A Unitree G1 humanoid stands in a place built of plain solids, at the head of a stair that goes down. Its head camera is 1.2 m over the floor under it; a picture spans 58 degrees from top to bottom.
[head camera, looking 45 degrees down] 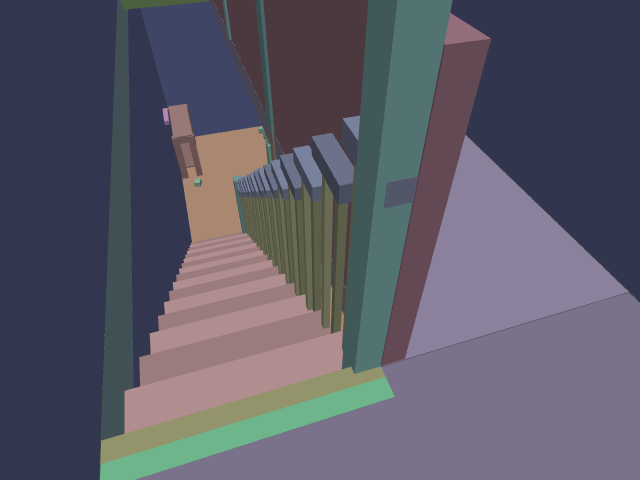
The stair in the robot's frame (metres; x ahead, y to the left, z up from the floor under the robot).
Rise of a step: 0.19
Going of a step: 0.25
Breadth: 0.80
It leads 18 degrees to the left of straight ahead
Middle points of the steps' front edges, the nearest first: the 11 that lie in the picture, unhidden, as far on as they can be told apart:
0.56 0.21 0.00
0.80 0.28 -0.19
1.03 0.35 -0.38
1.26 0.43 -0.57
1.50 0.50 -0.76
1.73 0.58 -0.94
1.96 0.65 -1.13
2.20 0.73 -1.32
2.43 0.80 -1.51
2.66 0.88 -1.70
2.90 0.95 -1.89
